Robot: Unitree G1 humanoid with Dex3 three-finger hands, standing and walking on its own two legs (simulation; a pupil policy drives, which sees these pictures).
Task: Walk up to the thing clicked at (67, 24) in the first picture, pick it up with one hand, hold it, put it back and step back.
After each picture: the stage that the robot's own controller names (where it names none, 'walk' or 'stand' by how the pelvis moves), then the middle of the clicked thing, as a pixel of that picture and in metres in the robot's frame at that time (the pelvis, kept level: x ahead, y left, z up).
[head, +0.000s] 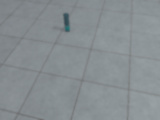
stand; (66, 22) +1.70 +0.22 -0.66
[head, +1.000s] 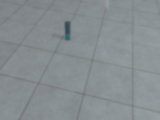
walk; (67, 31) +1.57 +0.15 -0.64
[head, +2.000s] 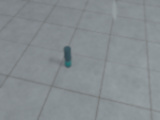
walk; (67, 57) +1.04 +0.13 -0.65
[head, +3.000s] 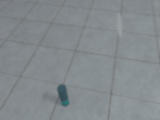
walk; (63, 96) +0.63 +0.18 -0.63
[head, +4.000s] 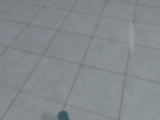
stand; out of the picture +0.41 +0.17 -0.63
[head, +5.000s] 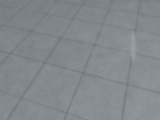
stand; out of the picture +0.38 +0.15 -0.66
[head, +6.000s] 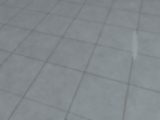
stand; out of the picture +0.38 +0.15 -0.66
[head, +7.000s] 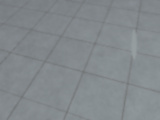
stand; out of the picture +0.37 +0.16 -0.66
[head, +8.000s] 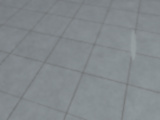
stand; out of the picture +0.37 +0.16 -0.66
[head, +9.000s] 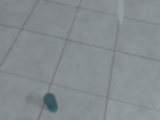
go down; (51, 103) +0.40 +0.18 -0.56
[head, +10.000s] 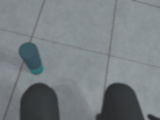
go down; (33, 61) +0.45 +0.23 -0.26
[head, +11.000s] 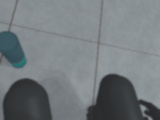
close in; (13, 53) +0.44 +0.25 -0.22
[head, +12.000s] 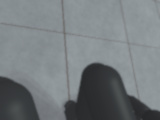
close; out of the picture +0.42 +0.28 -0.15
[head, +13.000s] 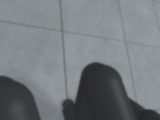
lift; out of the picture +0.41 +0.29 -0.15
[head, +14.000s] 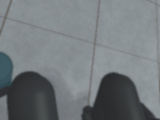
lift; out of the picture +0.30 +0.27 -0.10
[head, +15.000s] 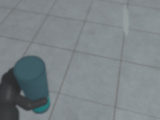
hold; (36, 90) +0.30 +0.16 +0.06
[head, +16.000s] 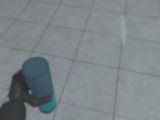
hold; (42, 89) +0.32 +0.15 +0.03
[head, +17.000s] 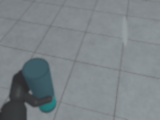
crouch; (42, 89) +0.32 +0.15 +0.03
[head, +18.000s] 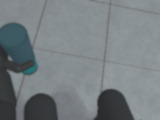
crouch; (22, 54) +0.43 +0.19 -0.05
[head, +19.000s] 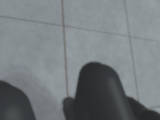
lower; out of the picture +0.41 +0.30 -0.17
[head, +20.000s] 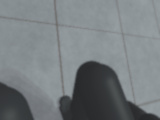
lower; out of the picture +0.43 +0.31 -0.16
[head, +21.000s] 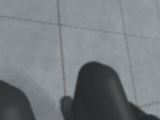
lower; out of the picture +0.42 +0.30 -0.16
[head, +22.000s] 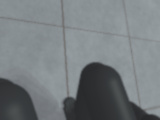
lower; out of the picture +0.40 +0.30 -0.16
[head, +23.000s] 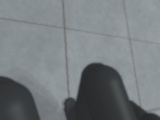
loosen; out of the picture +0.39 +0.28 -0.16
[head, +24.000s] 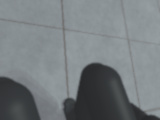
withdraw; out of the picture +0.39 +0.28 -0.16
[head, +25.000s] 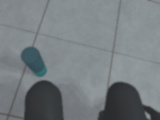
walk; (36, 64) +0.43 +0.23 -0.26
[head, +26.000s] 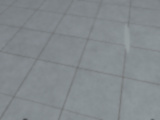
stand; out of the picture +0.36 +0.16 -0.59
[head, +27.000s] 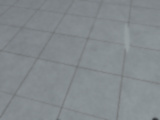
stand; out of the picture +0.37 +0.18 -0.60
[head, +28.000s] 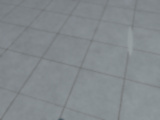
stand; out of the picture +0.38 +0.17 -0.62
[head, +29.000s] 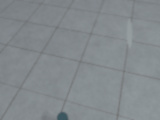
walk; out of the picture +0.40 +0.16 -0.65
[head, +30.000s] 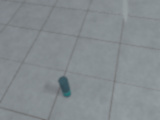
walk; (65, 87) +0.59 +0.19 -0.62
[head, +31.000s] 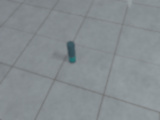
walk; (71, 52) +0.93 +0.15 -0.62
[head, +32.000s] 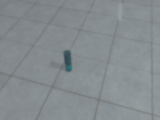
stand; (68, 61) +1.00 +0.17 -0.65
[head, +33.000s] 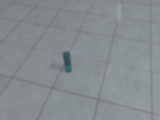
stand; (67, 62) +1.02 +0.19 -0.66
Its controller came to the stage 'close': yes
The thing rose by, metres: 0.68
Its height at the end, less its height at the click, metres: +0.00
